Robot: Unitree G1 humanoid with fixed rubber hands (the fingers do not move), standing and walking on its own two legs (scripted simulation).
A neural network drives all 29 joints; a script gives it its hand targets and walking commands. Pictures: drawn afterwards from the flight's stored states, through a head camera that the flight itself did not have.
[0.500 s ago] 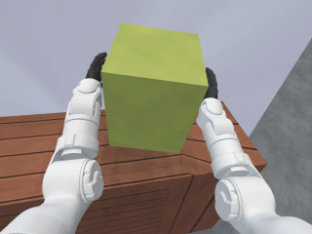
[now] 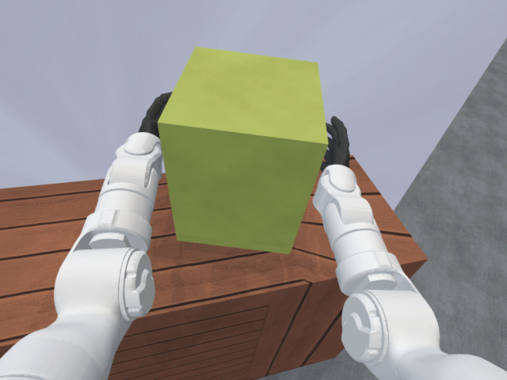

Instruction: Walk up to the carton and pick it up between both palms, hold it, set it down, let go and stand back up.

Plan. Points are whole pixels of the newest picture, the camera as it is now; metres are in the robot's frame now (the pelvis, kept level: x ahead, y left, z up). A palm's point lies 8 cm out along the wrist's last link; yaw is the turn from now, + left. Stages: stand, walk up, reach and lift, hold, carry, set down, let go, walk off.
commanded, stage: set down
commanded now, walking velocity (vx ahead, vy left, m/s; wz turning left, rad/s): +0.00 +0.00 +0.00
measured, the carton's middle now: (244, 154) +0.43 -0.02 +0.14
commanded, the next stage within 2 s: none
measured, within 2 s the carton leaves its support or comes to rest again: rests again in 1.62 s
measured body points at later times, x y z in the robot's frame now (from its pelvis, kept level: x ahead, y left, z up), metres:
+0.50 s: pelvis +0.00 +0.01 +0.00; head +0.00 +0.05 +0.45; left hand +0.47 +0.13 +0.14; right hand +0.38 -0.16 +0.13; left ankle +0.00 +0.09 -0.75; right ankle -0.02 -0.15 -0.75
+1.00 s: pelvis +0.00 +0.01 +0.00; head +0.03 +0.05 +0.45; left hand +0.48 +0.12 +0.11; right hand +0.38 -0.16 +0.09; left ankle +0.00 +0.09 -0.75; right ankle -0.02 -0.15 -0.75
